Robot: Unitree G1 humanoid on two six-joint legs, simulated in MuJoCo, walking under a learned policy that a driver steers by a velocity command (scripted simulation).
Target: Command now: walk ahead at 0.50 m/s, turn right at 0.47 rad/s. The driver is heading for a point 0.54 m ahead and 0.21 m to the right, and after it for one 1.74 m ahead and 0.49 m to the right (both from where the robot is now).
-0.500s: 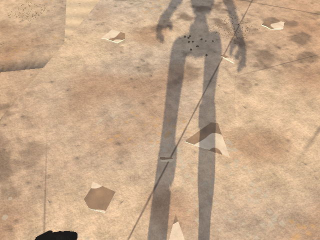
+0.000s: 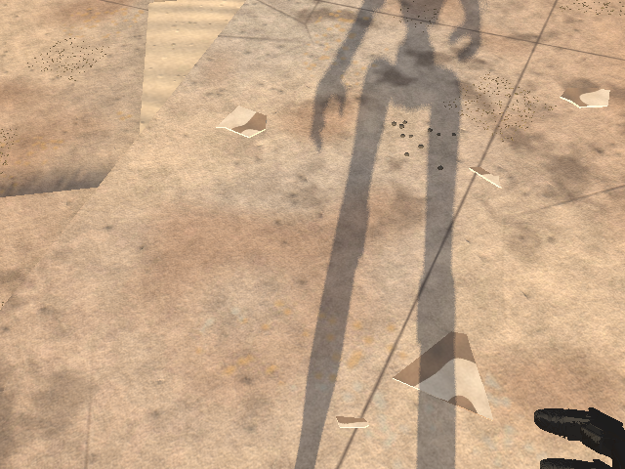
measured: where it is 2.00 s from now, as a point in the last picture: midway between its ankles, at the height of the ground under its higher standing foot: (445, 425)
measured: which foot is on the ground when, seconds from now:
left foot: up 0.00-0.00, down 0.02-0.54, up 0.56-0.96, down 0.98-1.00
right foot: down 0.00-0.02, up 0.04-0.50, down 0.52-0.98, up 1.00-1.00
